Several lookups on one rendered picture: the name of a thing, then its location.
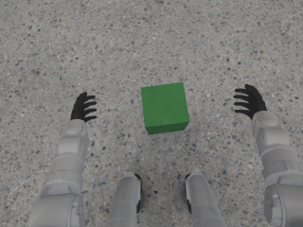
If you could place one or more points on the carton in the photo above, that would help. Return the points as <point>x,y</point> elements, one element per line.
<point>164,108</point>

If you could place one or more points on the right robot shin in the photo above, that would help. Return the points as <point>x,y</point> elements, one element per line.
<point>195,173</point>

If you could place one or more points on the robot left hand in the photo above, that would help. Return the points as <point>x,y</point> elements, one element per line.
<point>79,107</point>

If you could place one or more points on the robot right hand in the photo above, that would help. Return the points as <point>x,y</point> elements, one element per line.
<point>256,103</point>

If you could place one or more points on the robot left forearm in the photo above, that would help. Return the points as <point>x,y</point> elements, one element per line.
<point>65,175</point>

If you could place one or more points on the robot left upper arm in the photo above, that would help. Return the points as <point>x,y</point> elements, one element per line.
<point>59,210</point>

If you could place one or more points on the robot right upper arm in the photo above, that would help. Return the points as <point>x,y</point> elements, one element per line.
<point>283,205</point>

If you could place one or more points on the left robot thigh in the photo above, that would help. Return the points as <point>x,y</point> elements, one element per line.
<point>123,211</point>

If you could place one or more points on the robot right forearm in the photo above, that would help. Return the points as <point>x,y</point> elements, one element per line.
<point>276,150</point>

